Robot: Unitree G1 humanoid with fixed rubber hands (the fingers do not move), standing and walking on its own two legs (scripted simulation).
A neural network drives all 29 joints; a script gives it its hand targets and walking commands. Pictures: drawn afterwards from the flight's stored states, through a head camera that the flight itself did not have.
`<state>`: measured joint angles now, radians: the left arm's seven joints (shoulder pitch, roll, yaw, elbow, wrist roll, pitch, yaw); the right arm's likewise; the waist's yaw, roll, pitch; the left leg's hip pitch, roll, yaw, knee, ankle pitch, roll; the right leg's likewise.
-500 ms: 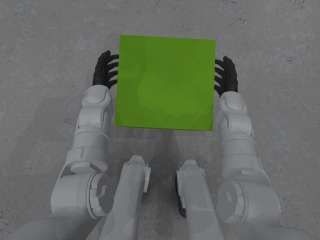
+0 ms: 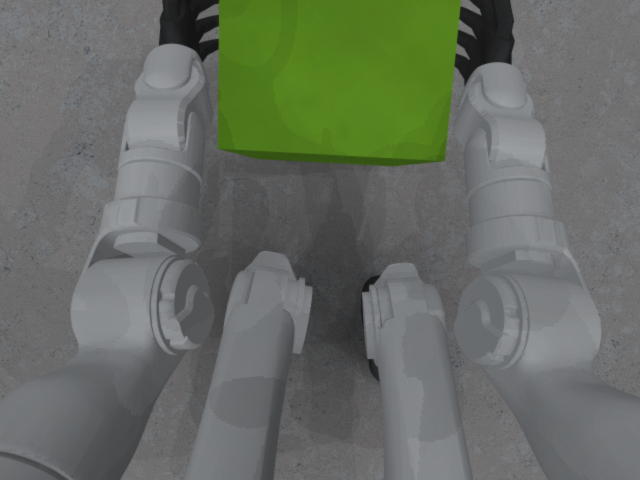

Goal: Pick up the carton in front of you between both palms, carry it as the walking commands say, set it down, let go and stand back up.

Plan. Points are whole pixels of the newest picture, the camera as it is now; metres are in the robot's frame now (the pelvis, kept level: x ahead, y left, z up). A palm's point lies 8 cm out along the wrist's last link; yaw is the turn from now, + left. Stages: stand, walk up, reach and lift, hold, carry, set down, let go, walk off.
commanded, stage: set down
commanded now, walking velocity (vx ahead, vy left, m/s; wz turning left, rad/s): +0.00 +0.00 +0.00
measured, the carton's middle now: (332, 75) +0.53 +0.03 -0.21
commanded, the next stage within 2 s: none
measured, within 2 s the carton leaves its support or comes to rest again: rests again in 0.66 s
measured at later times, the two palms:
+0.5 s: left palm (203, 57) +0.54 +0.19 -0.22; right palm (450, 72) +0.55 -0.11 -0.22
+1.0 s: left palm (207, 72) +0.52 +0.19 -0.24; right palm (449, 83) +0.54 -0.12 -0.24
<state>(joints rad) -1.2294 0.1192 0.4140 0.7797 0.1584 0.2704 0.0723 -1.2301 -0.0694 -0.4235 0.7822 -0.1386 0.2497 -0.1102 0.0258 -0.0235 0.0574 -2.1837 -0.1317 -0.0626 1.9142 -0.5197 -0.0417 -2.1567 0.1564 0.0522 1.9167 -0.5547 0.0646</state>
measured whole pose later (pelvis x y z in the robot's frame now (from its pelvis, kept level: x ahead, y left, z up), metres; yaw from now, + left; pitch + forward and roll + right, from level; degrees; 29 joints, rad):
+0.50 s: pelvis +0.01 +0.00 -0.06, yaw +0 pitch +40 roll -1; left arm -1.35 0.23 0.32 0.92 0.02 0.22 0.09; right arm -1.35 -0.16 -0.28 0.92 0.00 0.20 -0.18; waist 0.05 -0.02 0.25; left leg -2.25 -0.11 -0.03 2.17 -0.62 -0.04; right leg -2.23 0.17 0.03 2.17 -0.64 0.06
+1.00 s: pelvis +0.00 +0.00 -0.08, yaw -1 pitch +33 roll -1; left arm -1.42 0.26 0.34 1.02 0.07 0.20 0.02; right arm -1.43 -0.20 -0.33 1.03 -0.04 0.17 -0.09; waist 0.05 -0.03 0.39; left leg -2.21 -0.08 -0.02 2.23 -0.60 -0.02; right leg -2.19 0.15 0.01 2.23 -0.63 0.05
